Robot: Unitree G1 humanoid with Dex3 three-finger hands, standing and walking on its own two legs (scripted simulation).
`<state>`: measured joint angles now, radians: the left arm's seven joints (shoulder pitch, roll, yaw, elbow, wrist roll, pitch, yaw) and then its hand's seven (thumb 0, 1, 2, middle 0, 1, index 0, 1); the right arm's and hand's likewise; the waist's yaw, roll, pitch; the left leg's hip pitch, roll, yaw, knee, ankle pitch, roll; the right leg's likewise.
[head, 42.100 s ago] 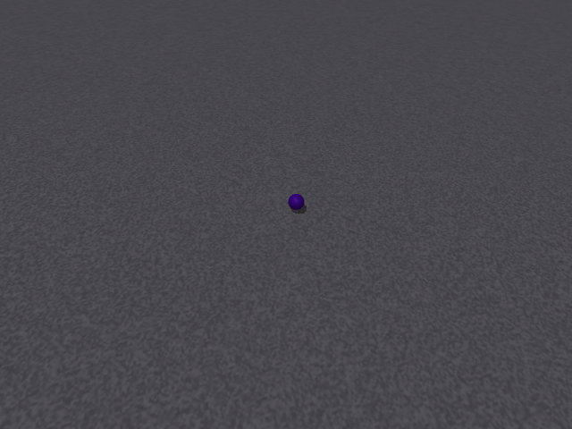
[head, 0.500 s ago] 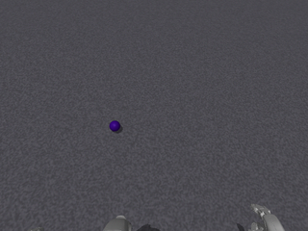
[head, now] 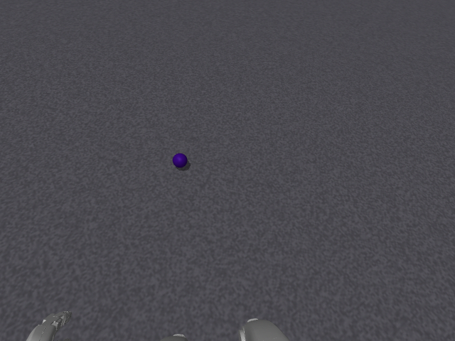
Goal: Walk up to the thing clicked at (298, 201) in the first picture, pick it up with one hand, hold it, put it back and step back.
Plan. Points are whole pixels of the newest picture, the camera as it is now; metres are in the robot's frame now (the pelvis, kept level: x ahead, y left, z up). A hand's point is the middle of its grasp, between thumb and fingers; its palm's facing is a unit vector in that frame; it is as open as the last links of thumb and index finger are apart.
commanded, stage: step back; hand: left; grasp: from above
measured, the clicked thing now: (179, 160) +1.04 +0.22 -0.72
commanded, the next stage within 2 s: stand in 1.30 s
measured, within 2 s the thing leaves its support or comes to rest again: neither
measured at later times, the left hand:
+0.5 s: hand out of the picture -0.07 +0.27 -0.15, palm faces +0.03 -0.92 -0.40, open 7.3 cm
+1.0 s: hand out of the picture -0.01 +0.24 -0.15, palm faces +0.05 -0.93 -0.36, open 7.3 cm
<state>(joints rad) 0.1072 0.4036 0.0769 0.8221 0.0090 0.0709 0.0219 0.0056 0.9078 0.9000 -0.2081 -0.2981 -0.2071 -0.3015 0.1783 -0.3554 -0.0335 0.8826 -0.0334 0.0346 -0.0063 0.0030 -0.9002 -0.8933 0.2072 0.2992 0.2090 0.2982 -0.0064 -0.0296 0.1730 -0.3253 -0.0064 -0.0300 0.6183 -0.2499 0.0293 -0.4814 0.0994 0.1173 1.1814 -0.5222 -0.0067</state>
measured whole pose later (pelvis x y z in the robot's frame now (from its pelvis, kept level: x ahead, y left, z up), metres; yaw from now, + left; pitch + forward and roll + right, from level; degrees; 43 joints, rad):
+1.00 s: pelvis -0.08 -0.03 +0.00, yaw +3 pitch -3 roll +0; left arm 0.16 0.35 0.05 0.99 0.03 -0.03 -0.01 0.01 0.90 0.90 -0.21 -0.30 -0.21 -0.30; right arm 0.20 -0.38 -0.06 1.02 -0.02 -0.02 0.01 0.00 -0.90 -0.89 0.20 0.30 0.20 0.30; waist 0.02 0.01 0.08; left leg -0.29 0.01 -0.03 0.59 -0.27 -0.01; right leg -0.23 -0.03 -0.06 0.61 -0.33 -0.01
